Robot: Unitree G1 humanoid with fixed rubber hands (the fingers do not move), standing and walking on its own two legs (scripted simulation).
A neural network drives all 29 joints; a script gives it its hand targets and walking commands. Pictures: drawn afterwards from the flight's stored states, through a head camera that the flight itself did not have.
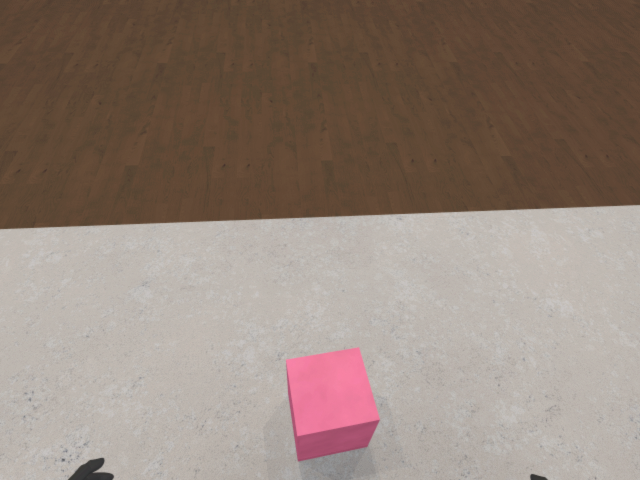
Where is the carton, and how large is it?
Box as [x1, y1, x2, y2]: [286, 347, 379, 460]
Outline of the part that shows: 358,347 286,360 288,395 298,460 364,447 367,445 379,418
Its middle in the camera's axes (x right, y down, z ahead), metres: +0.03 +0.46 +1.10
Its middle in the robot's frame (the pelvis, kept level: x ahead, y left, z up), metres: +0.45 -0.04 -0.66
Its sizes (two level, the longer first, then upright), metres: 0.210 0.200 0.250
